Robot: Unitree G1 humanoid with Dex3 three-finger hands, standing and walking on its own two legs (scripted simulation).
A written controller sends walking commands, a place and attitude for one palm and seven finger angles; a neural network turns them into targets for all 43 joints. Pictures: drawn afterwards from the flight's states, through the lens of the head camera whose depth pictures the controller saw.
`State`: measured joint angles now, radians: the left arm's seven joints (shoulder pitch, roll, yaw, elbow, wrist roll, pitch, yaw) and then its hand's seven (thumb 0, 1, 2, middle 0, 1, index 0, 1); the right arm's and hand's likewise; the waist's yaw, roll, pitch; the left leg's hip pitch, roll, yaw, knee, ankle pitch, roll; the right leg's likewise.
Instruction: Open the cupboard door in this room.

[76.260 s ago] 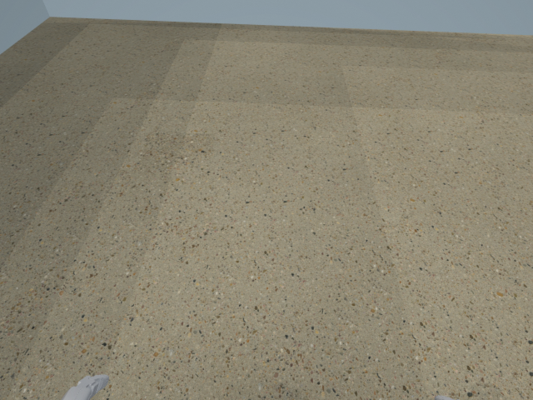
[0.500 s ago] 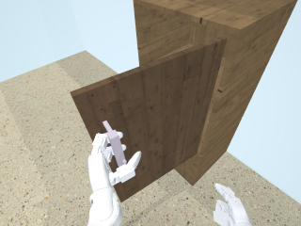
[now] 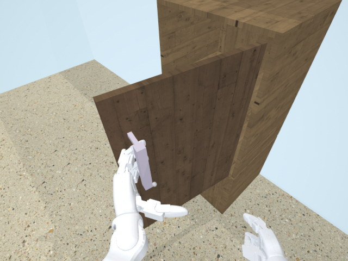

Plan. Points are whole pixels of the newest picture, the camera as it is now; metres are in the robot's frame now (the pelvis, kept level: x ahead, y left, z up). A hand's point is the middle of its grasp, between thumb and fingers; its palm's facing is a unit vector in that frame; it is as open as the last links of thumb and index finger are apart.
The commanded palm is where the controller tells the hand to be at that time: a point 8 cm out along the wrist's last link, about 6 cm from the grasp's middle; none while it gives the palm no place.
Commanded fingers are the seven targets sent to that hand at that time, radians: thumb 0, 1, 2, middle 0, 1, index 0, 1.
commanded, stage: slide the hand sideways off the handle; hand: left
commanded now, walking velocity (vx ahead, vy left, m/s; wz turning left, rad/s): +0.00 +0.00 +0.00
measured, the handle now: (139, 162) +0.31 +0.09 +0.09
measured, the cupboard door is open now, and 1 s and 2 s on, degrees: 79 82 82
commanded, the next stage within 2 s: draw the hand back to the body in 1.28 s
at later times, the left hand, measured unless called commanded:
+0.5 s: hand (155, 203) +0.22 +0.05 +0.09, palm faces -0.13 -0.99 +0.02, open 16.2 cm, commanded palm +0.19 +0.12 +0.09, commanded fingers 0.00 -0.50 0.30 -0.15 -0.30 -0.15 -0.30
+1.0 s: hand (124, 218) +0.19 +0.11 +0.09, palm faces -0.04 -1.00 -0.02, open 16.1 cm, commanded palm +0.16 +0.17 +0.09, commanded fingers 0.00 -0.50 0.30 -0.15 -0.30 -0.15 -0.30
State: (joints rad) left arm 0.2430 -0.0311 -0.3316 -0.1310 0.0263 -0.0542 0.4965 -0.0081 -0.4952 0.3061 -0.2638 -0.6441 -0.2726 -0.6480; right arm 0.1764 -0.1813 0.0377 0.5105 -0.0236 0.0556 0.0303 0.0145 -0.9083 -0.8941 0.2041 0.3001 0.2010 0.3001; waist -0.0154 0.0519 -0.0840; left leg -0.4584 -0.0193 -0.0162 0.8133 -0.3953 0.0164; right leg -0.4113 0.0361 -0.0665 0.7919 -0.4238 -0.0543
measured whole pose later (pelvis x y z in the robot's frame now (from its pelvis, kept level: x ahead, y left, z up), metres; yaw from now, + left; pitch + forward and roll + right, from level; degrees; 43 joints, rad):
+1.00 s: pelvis +0.02 +0.00 -0.01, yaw -1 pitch +7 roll -1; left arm 0.69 0.16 -0.14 -0.44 -0.13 -0.26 -0.02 -0.01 -0.50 0.30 -0.21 -0.33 -0.20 -0.33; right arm 0.26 -0.23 0.02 0.37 0.04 -0.03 0.00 0.01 -0.91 -0.89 0.20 0.30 0.20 0.30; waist -0.01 0.06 -0.11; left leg -0.57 -0.02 -0.01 0.92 -0.46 0.02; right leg -0.53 0.04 -0.06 0.90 -0.49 -0.05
